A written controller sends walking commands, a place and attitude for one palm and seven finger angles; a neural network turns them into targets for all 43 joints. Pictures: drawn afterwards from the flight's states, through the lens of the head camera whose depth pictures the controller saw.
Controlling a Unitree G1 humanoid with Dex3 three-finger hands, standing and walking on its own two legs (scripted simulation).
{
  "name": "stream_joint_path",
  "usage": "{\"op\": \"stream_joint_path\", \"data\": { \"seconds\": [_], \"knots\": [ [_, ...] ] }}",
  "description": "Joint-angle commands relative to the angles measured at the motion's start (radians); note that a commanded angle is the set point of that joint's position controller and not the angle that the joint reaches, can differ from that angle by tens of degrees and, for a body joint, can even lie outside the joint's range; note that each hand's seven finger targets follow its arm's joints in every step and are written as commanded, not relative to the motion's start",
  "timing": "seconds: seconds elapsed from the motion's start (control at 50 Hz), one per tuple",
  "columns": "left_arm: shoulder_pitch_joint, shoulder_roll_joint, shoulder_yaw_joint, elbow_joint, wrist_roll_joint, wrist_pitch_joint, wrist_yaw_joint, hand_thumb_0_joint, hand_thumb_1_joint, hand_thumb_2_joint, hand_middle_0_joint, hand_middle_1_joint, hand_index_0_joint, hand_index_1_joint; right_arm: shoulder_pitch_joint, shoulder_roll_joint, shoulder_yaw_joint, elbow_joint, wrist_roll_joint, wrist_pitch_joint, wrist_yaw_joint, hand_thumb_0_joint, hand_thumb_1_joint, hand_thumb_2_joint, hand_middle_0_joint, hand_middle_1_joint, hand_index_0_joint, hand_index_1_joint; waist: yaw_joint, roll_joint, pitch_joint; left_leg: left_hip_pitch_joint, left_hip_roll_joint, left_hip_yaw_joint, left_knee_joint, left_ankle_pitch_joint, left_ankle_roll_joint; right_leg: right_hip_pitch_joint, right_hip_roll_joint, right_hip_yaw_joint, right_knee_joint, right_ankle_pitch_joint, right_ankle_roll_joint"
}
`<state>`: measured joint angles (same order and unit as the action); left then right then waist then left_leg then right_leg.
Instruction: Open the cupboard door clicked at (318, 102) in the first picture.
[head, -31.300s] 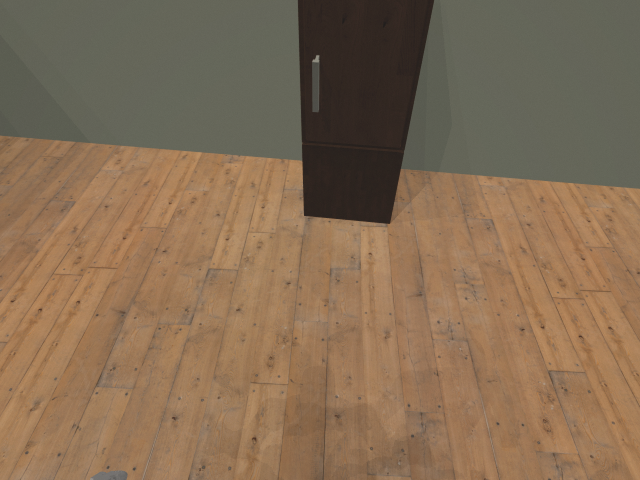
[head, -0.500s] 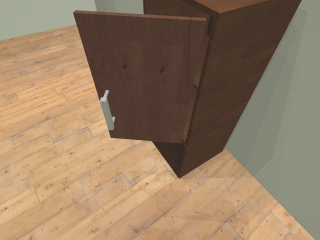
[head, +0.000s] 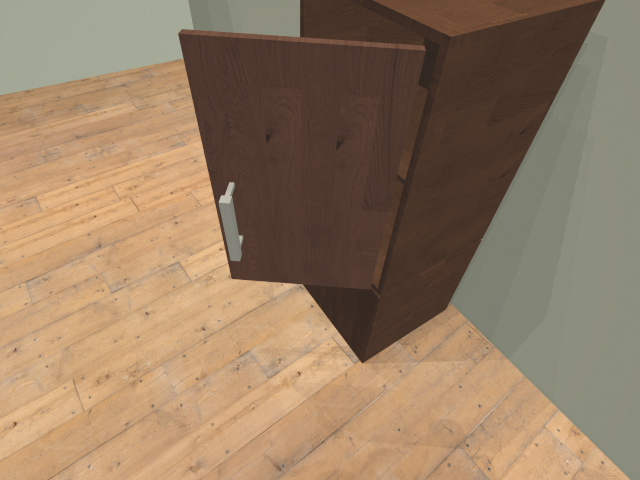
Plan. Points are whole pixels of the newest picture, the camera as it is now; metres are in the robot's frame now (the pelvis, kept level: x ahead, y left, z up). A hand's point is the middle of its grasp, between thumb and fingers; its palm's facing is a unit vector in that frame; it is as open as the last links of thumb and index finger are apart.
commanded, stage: come to a stop and stand still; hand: left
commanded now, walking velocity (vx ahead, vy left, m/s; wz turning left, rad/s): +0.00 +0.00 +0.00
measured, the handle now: (233, 223) +0.60 +0.21 -0.10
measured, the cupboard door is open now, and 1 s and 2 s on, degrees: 53 53 53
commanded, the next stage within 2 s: look again from close up in 0.16 s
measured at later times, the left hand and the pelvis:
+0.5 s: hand out of the picture -0.02 +0.14 -0.16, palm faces +0.04 -0.98 -0.19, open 7.4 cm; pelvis -0.01 -0.03 +0.01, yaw +1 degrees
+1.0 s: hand out of the picture -0.02 +0.12 -0.16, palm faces +0.09 -0.98 -0.17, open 7.3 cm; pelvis +0.00 -0.04 +0.01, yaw +1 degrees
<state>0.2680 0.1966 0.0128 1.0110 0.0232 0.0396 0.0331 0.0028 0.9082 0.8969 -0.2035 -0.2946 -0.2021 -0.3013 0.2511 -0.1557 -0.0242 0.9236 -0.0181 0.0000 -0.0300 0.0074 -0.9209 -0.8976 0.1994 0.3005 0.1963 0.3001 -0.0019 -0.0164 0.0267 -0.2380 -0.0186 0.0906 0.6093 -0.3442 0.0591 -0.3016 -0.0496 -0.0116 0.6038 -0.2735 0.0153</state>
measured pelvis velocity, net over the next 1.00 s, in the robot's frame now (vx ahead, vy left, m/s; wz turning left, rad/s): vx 0.00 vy -0.04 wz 0.03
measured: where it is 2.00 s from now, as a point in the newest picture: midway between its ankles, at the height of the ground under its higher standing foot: outside the picture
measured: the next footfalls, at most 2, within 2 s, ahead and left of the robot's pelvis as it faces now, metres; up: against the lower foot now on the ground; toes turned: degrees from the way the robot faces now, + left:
none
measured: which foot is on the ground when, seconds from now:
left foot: down 0.00-1.00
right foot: down 0.00-1.00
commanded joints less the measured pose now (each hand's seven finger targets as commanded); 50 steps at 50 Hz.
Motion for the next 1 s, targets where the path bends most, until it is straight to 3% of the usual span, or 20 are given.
{"op": "stream_joint_path", "data": {
  "seconds": [0.0,0.04,0.1,0.16,0.3,0.82,0.9,0.98],
  "knots": [
    [0.042,0.065,0.011,-0.065,0.003,-0.025,-0.006,0.000,0.900,0.900,-0.200,-0.300,-0.200,-0.300,0.020,-0.148,-0.028,-0.070,0.000,-0.015,0.002,0.000,-0.900,-0.900,0.200,0.300,0.200,0.300,0.006,0.064,0.054,-0.123,0.160,-0.194,-0.295,-0.031,0.007,0.049,-0.009,0.009,-0.081,0.050,-0.037],
    [0.053,0.067,0.010,-0.063,0.003,-0.030,-0.007,0.000,0.900,0.900,-0.200,-0.300,-0.200,-0.300,0.023,-0.152,-0.028,-0.062,-0.001,-0.014,0.007,0.000,-0.900,-0.900,0.200,0.300,0.200,0.300,0.002,0.027,0.064,-0.129,0.141,-0.196,-0.314,-0.131,0.001,0.041,-0.013,0.026,-0.111,0.032,-0.038],
    [0.066,0.069,0.009,-0.056,0.002,-0.038,-0.007,0.000,0.900,0.900,-0.200,-0.300,-0.200,-0.300,0.036,-0.149,-0.024,-0.045,-0.002,-0.017,0.010,0.000,-0.900,-0.900,0.200,0.300,0.200,0.300,-0.001,0.045,0.056,-0.111,0.133,-0.191,-0.332,-0.132,-0.001,0.042,-0.019,0.030,-0.134,0.037,-0.039],
    [0.077,0.068,0.008,-0.044,0.001,-0.046,-0.006,0.000,0.900,0.900,-0.200,-0.300,-0.200,-0.300,0.051,-0.145,-0.018,-0.023,-0.001,-0.020,0.011,0.000,-0.900,-0.900,0.200,0.300,0.200,0.300,-0.003,0.009,0.048,-0.089,0.127,-0.179,-0.325,-0.097,-0.005,0.044,-0.033,0.046,-0.165,0.039,-0.039],
    [0.085,0.071,0.004,-0.009,-0.005,-0.063,-0.003,0.000,0.900,0.900,-0.200,-0.300,-0.200,-0.300,0.090,-0.119,-0.002,0.046,0.003,-0.026,0.011,0.000,-0.900,-0.900,0.200,0.300,0.200,0.300,-0.010,-0.007,0.039,-0.039,0.104,-0.145,-0.291,0.002,-0.018,0.035,-0.059,0.090,-0.229,0.002,-0.046],
    [0.108,0.024,0.005,0.054,-0.013,-0.068,0.005,0.000,0.900,0.900,-0.200,-0.300,-0.200,-0.300,0.171,-0.044,0.016,0.180,0.004,-0.025,-0.001,0.000,-0.900,-0.900,0.200,0.300,0.200,0.300,-0.002,0.009,0.069,-0.036,0.101,-0.107,-0.271,0.078,-0.041,0.065,-0.058,0.086,-0.274,0.007,-0.057],
    [0.130,0.047,0.024,0.044,-0.004,-0.062,0.001,0.000,0.900,0.900,-0.200,-0.300,-0.200,-0.300,0.191,-0.049,0.011,0.173,-0.004,-0.013,0.007,0.000,-0.900,-0.900,0.200,0.300,0.200,0.300,0.009,-0.030,0.089,-0.088,0.064,-0.071,-0.219,-0.076,-0.037,0.054,-0.077,0.136,-0.305,-0.244,-0.078],
    [0.135,0.087,0.050,0.021,-0.002,-0.055,0.001,0.000,0.900,0.900,-0.200,-0.300,-0.200,-0.300,0.214,-0.037,0.005,0.152,-0.006,-0.002,0.014,0.000,-0.900,-0.900,0.200,0.300,0.200,0.300,0.002,-0.125,0.106,-0.090,0.023,-0.018,-0.074,-0.073,-0.037,-0.008,-0.166,0.238,-0.417,-0.426,-0.124]
  ]
}}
